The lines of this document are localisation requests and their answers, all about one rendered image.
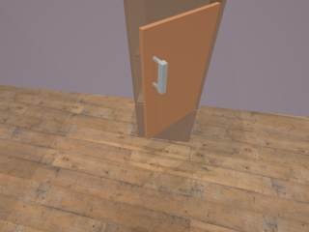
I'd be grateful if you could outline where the cupboard door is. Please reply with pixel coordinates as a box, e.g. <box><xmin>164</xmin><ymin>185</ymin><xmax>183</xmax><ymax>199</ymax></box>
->
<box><xmin>139</xmin><ymin>2</ymin><xmax>221</xmax><ymax>140</ymax></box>

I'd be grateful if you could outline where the handle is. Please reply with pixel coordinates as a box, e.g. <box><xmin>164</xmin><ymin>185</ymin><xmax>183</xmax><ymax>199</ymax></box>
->
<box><xmin>153</xmin><ymin>56</ymin><xmax>168</xmax><ymax>95</ymax></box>

